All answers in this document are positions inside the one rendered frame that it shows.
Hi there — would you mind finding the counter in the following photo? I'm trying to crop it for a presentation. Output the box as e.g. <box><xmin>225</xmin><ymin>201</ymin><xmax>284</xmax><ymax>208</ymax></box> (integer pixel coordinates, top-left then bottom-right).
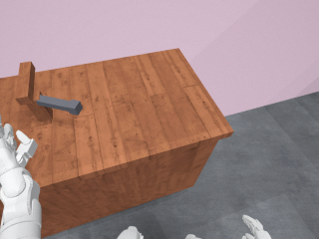
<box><xmin>0</xmin><ymin>48</ymin><xmax>234</xmax><ymax>239</ymax></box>

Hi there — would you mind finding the left robot thigh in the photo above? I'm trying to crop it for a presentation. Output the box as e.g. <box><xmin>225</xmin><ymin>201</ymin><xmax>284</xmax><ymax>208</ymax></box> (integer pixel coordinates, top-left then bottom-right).
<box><xmin>117</xmin><ymin>229</ymin><xmax>144</xmax><ymax>239</ymax></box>

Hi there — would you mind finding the tap lever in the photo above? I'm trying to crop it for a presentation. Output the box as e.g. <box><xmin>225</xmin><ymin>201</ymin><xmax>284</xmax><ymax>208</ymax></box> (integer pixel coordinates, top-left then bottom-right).
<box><xmin>35</xmin><ymin>95</ymin><xmax>83</xmax><ymax>116</ymax></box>

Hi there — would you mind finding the robot left forearm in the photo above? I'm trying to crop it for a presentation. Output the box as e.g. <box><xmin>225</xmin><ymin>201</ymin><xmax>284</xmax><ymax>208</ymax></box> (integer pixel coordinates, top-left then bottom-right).
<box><xmin>0</xmin><ymin>167</ymin><xmax>42</xmax><ymax>239</ymax></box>

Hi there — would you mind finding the robot left shin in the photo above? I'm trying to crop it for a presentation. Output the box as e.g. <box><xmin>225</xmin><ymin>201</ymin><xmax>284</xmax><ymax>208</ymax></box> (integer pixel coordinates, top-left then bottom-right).
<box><xmin>128</xmin><ymin>226</ymin><xmax>138</xmax><ymax>231</ymax></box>

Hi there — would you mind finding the robot right hand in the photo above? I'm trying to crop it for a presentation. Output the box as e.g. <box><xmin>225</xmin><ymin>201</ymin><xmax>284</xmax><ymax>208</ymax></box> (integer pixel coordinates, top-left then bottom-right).
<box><xmin>241</xmin><ymin>215</ymin><xmax>272</xmax><ymax>239</ymax></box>

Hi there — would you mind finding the robot left hand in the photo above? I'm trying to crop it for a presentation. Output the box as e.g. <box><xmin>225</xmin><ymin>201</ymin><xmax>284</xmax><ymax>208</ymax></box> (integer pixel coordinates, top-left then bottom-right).
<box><xmin>0</xmin><ymin>115</ymin><xmax>38</xmax><ymax>176</ymax></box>

